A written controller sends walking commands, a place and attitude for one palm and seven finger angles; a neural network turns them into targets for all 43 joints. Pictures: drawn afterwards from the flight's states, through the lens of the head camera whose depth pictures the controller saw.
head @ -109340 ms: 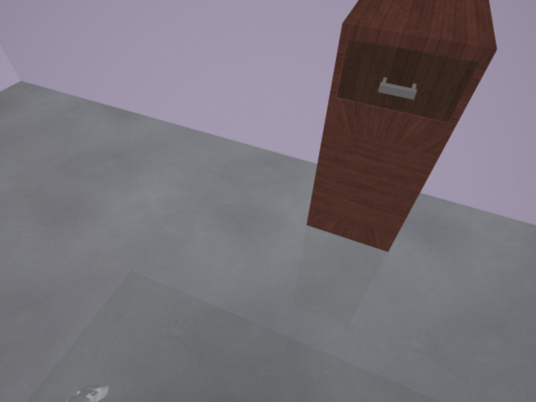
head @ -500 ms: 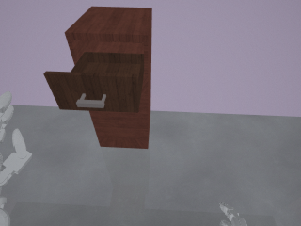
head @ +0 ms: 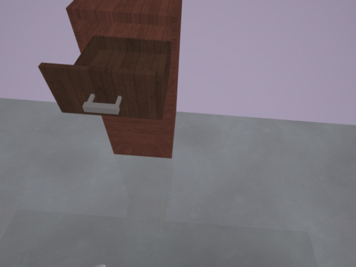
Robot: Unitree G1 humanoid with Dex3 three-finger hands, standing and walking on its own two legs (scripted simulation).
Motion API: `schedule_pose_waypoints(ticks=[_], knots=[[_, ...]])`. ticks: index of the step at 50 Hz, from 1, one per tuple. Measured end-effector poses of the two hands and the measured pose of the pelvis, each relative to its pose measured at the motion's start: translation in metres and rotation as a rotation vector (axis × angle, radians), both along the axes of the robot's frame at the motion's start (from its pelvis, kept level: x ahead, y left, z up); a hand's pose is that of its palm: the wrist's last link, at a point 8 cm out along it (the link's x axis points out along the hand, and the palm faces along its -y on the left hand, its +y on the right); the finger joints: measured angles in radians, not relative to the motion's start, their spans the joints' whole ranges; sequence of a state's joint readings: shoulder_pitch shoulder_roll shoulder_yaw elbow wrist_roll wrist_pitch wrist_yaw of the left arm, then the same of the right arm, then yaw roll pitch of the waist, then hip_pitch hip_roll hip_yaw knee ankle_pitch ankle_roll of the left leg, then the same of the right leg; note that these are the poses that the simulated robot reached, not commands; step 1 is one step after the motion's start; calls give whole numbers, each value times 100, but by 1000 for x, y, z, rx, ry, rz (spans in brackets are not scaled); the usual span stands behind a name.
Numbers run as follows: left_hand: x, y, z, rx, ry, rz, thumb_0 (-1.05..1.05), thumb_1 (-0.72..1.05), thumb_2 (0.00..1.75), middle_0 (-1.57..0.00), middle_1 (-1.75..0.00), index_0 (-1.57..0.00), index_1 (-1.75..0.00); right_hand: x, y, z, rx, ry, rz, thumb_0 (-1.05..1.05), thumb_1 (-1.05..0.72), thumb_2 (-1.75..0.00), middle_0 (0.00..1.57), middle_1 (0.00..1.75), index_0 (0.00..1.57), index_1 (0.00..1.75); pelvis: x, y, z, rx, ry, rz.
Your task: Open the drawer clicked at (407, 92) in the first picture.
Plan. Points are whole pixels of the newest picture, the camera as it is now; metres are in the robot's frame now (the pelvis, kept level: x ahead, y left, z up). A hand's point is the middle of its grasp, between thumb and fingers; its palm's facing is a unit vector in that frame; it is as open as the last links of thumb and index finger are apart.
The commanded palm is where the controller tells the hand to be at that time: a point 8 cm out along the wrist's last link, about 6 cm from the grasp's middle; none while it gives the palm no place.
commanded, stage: let the arm hang, fingers relaxed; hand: left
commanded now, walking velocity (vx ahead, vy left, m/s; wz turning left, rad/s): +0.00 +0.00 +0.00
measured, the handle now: (103, 103) +0.54 +0.25 +0.02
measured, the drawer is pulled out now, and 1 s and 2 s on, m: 0.29 0.29 0.29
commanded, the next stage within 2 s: look to check the result in 0.80 s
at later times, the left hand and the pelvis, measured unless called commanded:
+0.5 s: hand out of the picture +0.00 +0.21 -0.15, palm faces -0.01 -0.97 -0.26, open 7.4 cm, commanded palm none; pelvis -0.02 +0.01 +0.02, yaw -2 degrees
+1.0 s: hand out of the picture -0.01 +0.19 -0.16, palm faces -0.01 -0.98 -0.22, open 7.4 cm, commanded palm none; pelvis -0.02 +0.01 +0.02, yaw -2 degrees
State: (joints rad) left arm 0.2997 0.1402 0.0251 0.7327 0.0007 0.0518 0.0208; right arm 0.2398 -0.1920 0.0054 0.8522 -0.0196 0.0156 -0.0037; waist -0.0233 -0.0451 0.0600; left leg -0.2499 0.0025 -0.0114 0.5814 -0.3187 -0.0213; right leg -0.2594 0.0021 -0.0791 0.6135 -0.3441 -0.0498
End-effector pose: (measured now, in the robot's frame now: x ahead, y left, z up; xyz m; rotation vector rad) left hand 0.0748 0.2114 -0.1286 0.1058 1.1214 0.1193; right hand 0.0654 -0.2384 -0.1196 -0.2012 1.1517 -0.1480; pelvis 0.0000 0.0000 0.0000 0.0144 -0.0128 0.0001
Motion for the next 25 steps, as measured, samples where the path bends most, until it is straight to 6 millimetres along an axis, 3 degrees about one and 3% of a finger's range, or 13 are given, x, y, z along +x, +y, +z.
schedule_pose_waypoints(ticks=[6, 12, 18, 25], knots=[[-46, 28, -4, 48, 152, 27, -4, 99, 90, -21, -30, -20, -30, -50, 2, 0, -17, 177, -20, 1, -91, -90, 20, 30, 20, 30, -5, 0, 8, -22, 0, 2], [-77, 48, 8, 109, 264, 22, -1, 94, 90, -20, -30, -20, -30, -76, 13, -10, 27, 223, -63, 0, -91, -90, 20, 30, 20, 30, -9, 7, 12, -21, -10, -13], [-84, 54, 15, 135, 271, 19, 0, 92, 90, -20, -30, -19, -30, -87, 28, -18, 76, 231, -78, 0, -91, -90, 20, 30, 20, 30, -13, 11, 14, -15, -24, -26], [-76, 43, 12, 113, 236, 0, 1, 91, 90, -20, -30, -19, -30, -96, 36, -20, 98, 226, -93, 0, -91, -90, 20, 30, 20, 30, -18, 12, 15, -11, -36, -37]])
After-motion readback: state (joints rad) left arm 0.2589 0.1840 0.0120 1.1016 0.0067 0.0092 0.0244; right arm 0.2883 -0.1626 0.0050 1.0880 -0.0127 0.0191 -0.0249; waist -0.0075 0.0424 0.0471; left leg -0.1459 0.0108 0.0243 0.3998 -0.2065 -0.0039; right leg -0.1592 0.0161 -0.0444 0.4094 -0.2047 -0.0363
